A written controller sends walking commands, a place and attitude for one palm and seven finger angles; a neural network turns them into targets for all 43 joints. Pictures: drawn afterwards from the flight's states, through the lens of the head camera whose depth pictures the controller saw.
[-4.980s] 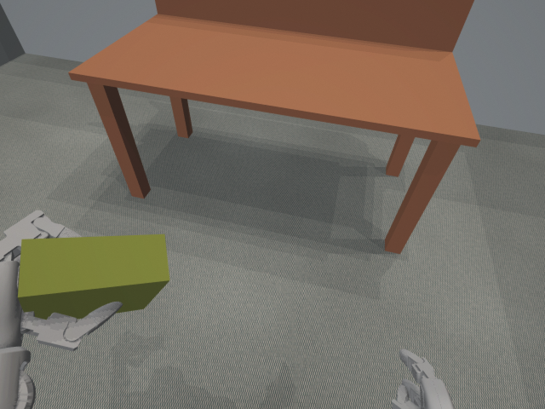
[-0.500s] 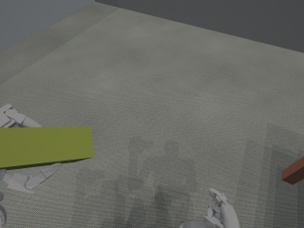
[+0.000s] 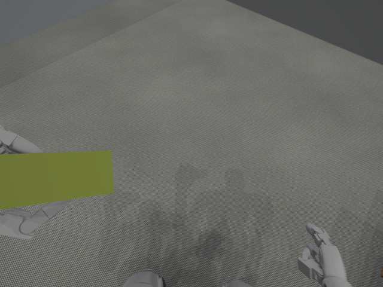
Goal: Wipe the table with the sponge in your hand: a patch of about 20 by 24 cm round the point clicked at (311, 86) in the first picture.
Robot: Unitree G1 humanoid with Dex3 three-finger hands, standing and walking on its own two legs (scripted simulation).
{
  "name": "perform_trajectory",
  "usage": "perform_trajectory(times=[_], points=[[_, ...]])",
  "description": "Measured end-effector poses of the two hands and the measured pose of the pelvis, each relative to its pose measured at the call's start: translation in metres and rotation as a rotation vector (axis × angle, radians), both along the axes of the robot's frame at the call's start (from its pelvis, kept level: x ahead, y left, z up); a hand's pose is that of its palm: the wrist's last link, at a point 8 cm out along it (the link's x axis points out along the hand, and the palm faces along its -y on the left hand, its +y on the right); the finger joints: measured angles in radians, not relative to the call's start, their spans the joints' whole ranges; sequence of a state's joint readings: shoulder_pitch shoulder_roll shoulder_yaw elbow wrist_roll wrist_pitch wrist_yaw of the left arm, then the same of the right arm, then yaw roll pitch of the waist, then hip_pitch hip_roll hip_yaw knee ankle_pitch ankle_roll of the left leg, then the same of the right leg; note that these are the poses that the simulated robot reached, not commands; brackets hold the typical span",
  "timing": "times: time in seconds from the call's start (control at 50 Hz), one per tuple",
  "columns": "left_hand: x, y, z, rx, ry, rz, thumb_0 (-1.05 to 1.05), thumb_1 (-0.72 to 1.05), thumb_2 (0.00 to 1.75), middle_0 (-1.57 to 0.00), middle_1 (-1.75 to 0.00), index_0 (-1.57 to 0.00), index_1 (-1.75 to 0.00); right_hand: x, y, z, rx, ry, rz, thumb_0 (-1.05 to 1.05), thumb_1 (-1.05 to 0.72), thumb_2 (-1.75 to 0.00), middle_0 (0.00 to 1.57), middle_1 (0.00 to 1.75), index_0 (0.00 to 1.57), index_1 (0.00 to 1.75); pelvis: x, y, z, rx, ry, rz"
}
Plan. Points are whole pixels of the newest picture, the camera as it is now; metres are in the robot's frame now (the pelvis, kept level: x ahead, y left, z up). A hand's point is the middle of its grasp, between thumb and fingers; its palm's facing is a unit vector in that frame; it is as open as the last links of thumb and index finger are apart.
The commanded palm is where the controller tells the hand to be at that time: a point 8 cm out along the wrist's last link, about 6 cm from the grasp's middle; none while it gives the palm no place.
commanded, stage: turn to face it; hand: left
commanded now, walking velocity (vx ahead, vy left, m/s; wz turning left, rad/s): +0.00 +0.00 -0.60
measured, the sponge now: (64, 177) +0.24 +0.19 +0.18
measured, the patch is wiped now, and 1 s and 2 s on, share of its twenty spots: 0.00 0.00 0.00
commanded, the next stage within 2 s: none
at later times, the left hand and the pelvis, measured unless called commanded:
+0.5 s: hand (120, 173) +0.24 +0.11 +0.19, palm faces +0.28 -0.86 -0.42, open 9.6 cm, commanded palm +0.19 +0.18 +0.20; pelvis -0.01 -0.08 +0.02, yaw -7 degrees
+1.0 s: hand (163, 204) +0.20 +0.05 +0.20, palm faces +0.06 -0.88 -0.47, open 9.6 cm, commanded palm +0.18 +0.10 +0.20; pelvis -0.09 -0.08 +0.02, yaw -25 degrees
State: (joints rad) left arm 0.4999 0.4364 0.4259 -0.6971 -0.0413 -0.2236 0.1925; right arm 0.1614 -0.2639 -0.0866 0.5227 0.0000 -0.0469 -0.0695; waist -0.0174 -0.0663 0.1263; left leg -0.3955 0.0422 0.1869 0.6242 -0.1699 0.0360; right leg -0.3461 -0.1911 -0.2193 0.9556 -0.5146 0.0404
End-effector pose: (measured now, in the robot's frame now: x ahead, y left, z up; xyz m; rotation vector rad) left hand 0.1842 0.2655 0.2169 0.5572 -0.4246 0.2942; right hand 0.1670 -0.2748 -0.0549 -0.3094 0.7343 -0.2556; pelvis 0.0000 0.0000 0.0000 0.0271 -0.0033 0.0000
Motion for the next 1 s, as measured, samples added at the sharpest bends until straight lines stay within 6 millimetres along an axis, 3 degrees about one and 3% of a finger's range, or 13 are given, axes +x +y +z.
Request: perform_trajectory(times=[0.1,0.22,0.3,0.38,0.46,0.54,0.62,0.68,0.76,0.86,1.0], points=[[0.003,0.009,0.001,0.009,0.007,0.042,0.00,-0.44,0.99,-0.81,-1.33,-0.81,-1.33,0.021,0.042,-0.003,0.136,-0.009,0.078,0.01,-0.91,-0.90,0.19,0.30,0.19,0.30,0.004,-0.010,0.007,-0.023,-0.005,0.030],[-0.015,-0.016,0.012,-0.023,0.030,0.069,0.00,-0.44,0.99,-0.81,-1.33,-0.81,-1.33,0.027,0.074,-0.005,0.253,-0.022,0.186,0.01,-0.91,-0.90,0.20,0.30,0.20,0.30,0.011,-0.026,0.017,-0.033,-0.001,0.012],[-0.013,-0.033,0.009,-0.016,0.048,0.116,0.00,-0.44,0.99,-0.81,-1.33,-0.81,-1.33,0.028,0.068,-0.016,0.307,-0.048,0.212,0.01,-0.90,-0.90,0.20,0.30,0.20,0.30,0.012,-0.046,0.012,-0.022,-0.014,-0.025],[0.003,-0.058,-0.006,-0.065,0.079,0.116,0.00,-0.44,0.99,-0.81,-1.33,-0.81,-1.33,0.022,0.034,-0.028,0.308,-0.055,0.183,0.01,-0.90,-0.90,0.20,0.30,0.20,0.30,0.004,-0.064,0.005,-0.014,-0.028,-0.059],[0.018,-0.091,-0.011,-0.109,0.126,0.020,0.00,-0.44,0.99,-0.81,-1.33,-0.81,-1.33,-0.001,-0.015,-0.021,0.245,-0.030,0.081,0.01,-0.90,-0.90,0.20,0.30,0.20,0.30,-0.004,-0.075,0.013,0.021,-0.023,-0.108],[0.023,-0.119,-0.001,-0.054,0.137,-0.108,0.00,-0.44,0.99,-0.81,-1.33,-0.80,-1.33,-0.034,-0.063,-0.009,0.176,-0.018,-0.047,0.01,-0.91,-0.90,0.20,0.30,0.20,0.30,-0.010,-0.083,0.019,0.033,-0.002,-0.152],[0.022,-0.128,0.010,0.009,0.121,-0.167,0.00,-0.44,0.99,-0.81,-1.33,-0.80,-1.33,-0.071,-0.097,-0.001,0.120,0.012,-0.144,0.01,-0.91,-0.90,0.20,0.30,0.20,0.30,-0.019,-0.088,0.022,0.035,0.018,-0.196],[0.019,-0.127,0.010,0.011,0.114,-0.172,0.00,-0.44,0.99,-0.81,-1.33,-0.80,-1.33,-0.096,-0.110,0.002,0.098,0.040,-0.191,0.01,-0.91,-0.90,0.19,0.30,0.19,0.30,-0.027,-0.089,0.022,0.035,0.025,-0.229],[0.013,-0.128,0.000,-0.039,0.120,-0.182,0.00,-0.44,0.99,-0.81,-1.33,-0.80,-1.33,-0.124,-0.110,0.004,0.093,0.071,-0.219,0.01,-0.91,-0.90,0.19,0.30,0.19,0.30,-0.042,-0.087,0.021,0.034,0.031,-0.268],[0.003,-0.137,-0.012,-0.078,0.117,-0.258,0.00,-0.44,0.99,-0.81,-1.34,-0.80,-1.33,-0.153,-0.092,0.001,0.110,0.075,-0.230,0.01,-0.91,-0.90,0.19,0.30,0.19,0.30,-0.064,-0.080,0.017,0.028,0.025,-0.318],[-0.004,-0.161,-0.004,-0.003,0.126,-0.310,0.00,-0.44,0.99,-0.81,-1.34,-0.80,-1.34,-0.188,-0.060,-0.016,0.248,0.008,-0.287,0.01,-0.91,-0.90,0.20,0.30,0.20,0.30,-0.085,-0.084,0.016,-0.017,-0.006,-0.430]])
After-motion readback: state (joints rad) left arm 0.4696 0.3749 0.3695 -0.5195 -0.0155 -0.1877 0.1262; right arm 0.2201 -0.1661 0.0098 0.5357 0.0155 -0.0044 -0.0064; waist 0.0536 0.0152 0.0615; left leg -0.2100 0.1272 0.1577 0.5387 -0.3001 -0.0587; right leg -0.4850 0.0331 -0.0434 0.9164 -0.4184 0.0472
